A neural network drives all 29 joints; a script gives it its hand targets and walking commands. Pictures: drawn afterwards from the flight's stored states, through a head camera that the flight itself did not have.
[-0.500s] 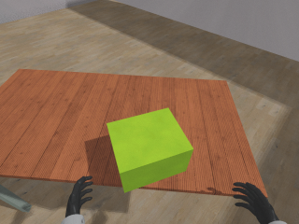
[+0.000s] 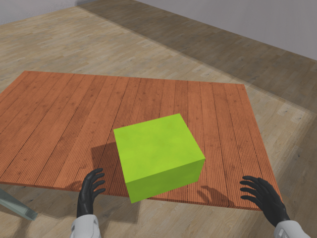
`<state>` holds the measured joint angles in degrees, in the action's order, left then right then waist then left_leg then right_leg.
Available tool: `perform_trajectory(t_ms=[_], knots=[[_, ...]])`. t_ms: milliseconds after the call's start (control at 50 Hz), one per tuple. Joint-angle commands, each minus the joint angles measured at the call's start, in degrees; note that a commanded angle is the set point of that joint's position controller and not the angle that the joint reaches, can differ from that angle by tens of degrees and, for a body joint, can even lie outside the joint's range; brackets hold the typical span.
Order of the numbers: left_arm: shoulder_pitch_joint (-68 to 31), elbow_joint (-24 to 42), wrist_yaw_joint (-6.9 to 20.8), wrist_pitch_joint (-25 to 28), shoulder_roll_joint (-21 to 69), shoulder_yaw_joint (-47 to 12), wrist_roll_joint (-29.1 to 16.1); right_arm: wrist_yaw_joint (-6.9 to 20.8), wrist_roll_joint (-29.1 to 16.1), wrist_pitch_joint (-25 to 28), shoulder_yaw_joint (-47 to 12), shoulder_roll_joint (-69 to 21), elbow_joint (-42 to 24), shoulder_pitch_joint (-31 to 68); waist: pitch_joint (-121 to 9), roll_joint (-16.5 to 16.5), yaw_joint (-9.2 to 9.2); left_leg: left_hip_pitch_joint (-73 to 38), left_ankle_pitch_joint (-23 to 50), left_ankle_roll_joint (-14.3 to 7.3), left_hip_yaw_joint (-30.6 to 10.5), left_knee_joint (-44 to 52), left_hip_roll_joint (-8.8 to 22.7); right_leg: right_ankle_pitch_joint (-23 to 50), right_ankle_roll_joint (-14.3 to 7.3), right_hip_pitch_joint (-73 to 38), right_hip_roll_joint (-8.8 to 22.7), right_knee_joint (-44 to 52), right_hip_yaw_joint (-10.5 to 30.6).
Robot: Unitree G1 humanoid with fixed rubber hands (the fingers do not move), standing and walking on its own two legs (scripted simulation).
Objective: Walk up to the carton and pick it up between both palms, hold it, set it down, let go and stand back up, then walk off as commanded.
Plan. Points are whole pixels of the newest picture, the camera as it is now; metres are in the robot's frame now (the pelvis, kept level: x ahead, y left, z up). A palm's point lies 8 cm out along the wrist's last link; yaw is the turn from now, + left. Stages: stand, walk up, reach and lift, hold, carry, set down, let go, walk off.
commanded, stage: reach and lift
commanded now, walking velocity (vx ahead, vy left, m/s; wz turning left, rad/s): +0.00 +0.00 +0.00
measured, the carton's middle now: (156, 156) +0.36 +0.06 -0.05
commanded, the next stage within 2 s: none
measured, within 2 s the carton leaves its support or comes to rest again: neither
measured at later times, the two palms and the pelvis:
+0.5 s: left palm (85, 184) +0.21 +0.22 +0.04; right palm (264, 178) +0.27 -0.22 +0.03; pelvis -0.01 +0.00 +0.00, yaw +0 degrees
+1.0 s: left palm (81, 161) +0.25 +0.24 +0.07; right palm (251, 145) +0.35 -0.19 +0.06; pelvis -0.02 +0.00 +0.00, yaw +0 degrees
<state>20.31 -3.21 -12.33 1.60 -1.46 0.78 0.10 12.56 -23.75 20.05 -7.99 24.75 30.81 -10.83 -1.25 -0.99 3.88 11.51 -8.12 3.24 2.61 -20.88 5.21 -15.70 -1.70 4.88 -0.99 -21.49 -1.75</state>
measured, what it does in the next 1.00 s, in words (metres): stands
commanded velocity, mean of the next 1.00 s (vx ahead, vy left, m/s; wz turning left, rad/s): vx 0.00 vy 0.00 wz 0.00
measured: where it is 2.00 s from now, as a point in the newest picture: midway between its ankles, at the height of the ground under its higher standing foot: outside the picture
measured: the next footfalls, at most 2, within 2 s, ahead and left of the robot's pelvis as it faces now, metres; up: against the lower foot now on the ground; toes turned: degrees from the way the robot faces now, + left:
none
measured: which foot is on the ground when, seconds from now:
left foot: down 0.00-1.00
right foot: down 0.00-1.00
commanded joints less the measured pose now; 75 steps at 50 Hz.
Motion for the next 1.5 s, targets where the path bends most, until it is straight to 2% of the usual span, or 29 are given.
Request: perform_trajectory(t_ms=[0, 200, 480, 640, 860, 1000, 1180, 1340, 1480], knots=[[-5.6, 9.5, -0.2, 1.6, -2.0, 1.1, 0.2, -0.6, -0.8, 1.7, 3.9, 8.9, -7.6, 8.5, -4.0, -3.3, 0.14, -12.1, 12.3, -3.5, -0.3, -1.4, -4.8, 10.8, -1.0, 10.6, -1.3, 5.6, 2.8], [-10.8, 11.8, 0.0, -2.5, -2.0, 2.5, -0.2, -2.4, -1.2, -2.1, 4.1, 9.1, -9.9, 14.7, -6.2, -2.5, 0.07, -13.8, 16.0, -3.0, -0.3, -1.5, -4.8, 13.5, -1.5, 9.6, -1.8, 5.9, 2.6], [-21.4, 13.9, 0.8, -11.4, -3.2, 4.9, -2.5, -4.4, -1.3, -9.6, 5.1, 9.3, -10.8, 27.2, -8.9, -1.5, 0.54, -14.1, 15.2, -3.1, -0.8, -0.3, -4.2, 9.3, -1.8, 10.9, -1.9, 7.2, 2.3], [-27.8, 14.1, 1.3, -15.5, -4.2, 6.6, -3.4, -5.6, -1.4, -12.6, 5.0, 9.3, -9.9, 35.0, -12.0, -1.2, 0.99, -14.4, 15.3, -3.0, -0.8, -0.1, -3.9, 9.5, -1.5, 10.6, -2.0, 7.1, 2.0], [-35.2, 13.4, 2.7, -19.8, -5.4, 9.3, -3.3, -7.4, -0.9, -15.8, 4.2, 9.3, -7.7, 45.0, -15.3, -1.2, 1.36, -14.4, 17.1, -2.8, -0.5, 0.1, -4.2, 13.5, -0.4, 8.4, -2.3, 6.8, 1.6], [-39.8, 12.4, 3.5, -22.2, -6.5, 10.5, -3.2, -8.4, -0.6, -18.1, 3.3, 8.9, -6.1, 51.3, -16.8, -1.1, 2.4, -13.9, 17.5, -2.6, -0.2, 0.8, -4.3, 14.9, 0.2, 7.0, -2.4, 7.0, 1.3], [-45.5, 12.0, 4.3, -24.9, -7.4, 10.9, -3.1, -9.1, 0.2, -20.9, 3.5, 9.0, -4.0, 58.9, -19.4, -0.5, 2.88, -14.3, 19.0, -2.1, -0.3, 1.2, -4.5, 16.4, 0.9, 6.4, -2.6, 7.2, 0.7], [-50.5, 10.4, 4.7, -26.1, -7.7, 10.7, -3.1, -9.2, 1.0, -22.7, 3.5, 9.0, -0.9, 65.5, -23.1, -0.2, 3.51, -14.4, 20.9, -1.6, -0.3, 0.8, -4.4, 18.0, 1.4, 6.3, -2.8, 7.0, 0.2], [-53.7, 5.7, 5.0, -25.3, -7.4, 10.8, -2.2, -9.1, 1.7, -22.9, 3.1, 8.2, 4.3, 70.5, -25.5, -0.3, 4.34, -12.9, 22.2, -1.2, -0.2, 0.0, -4.6, 19.2, 1.8, 6.5, -2.9, 6.4, 0.0]])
